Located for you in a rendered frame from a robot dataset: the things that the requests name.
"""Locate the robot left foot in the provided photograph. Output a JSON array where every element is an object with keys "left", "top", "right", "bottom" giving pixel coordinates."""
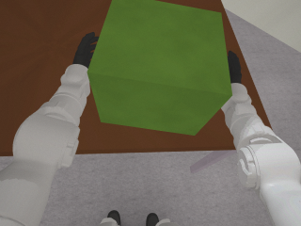
[{"left": 107, "top": 210, "right": 121, "bottom": 226}]

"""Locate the table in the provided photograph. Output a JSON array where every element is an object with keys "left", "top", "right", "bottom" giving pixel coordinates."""
[{"left": 0, "top": 0, "right": 273, "bottom": 173}]

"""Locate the right robot hand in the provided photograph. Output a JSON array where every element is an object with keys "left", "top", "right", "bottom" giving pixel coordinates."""
[{"left": 227, "top": 50, "right": 242, "bottom": 84}]

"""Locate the left robot upper arm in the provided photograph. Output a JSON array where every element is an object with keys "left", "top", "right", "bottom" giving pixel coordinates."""
[{"left": 0, "top": 113, "right": 80, "bottom": 226}]

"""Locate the robot right foot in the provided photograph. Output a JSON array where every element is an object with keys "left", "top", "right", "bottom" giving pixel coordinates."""
[{"left": 146, "top": 213, "right": 159, "bottom": 226}]

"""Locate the robot foot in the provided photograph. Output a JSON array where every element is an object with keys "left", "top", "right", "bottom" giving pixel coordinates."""
[
  {"left": 146, "top": 213, "right": 159, "bottom": 226},
  {"left": 107, "top": 210, "right": 121, "bottom": 226}
]

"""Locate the carton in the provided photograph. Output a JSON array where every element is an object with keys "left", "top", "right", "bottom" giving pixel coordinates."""
[{"left": 87, "top": 0, "right": 232, "bottom": 136}]

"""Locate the robot right forearm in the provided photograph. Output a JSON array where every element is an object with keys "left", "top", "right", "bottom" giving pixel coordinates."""
[{"left": 221, "top": 83, "right": 301, "bottom": 183}]

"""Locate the robot left forearm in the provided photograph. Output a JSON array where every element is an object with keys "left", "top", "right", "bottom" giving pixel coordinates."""
[{"left": 12, "top": 64, "right": 90, "bottom": 157}]

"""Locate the right robot upper arm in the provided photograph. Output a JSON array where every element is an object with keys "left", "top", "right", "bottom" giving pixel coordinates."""
[{"left": 236, "top": 142, "right": 301, "bottom": 226}]

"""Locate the left robot hand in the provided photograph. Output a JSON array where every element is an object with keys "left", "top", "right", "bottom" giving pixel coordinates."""
[{"left": 72, "top": 32, "right": 99, "bottom": 68}]

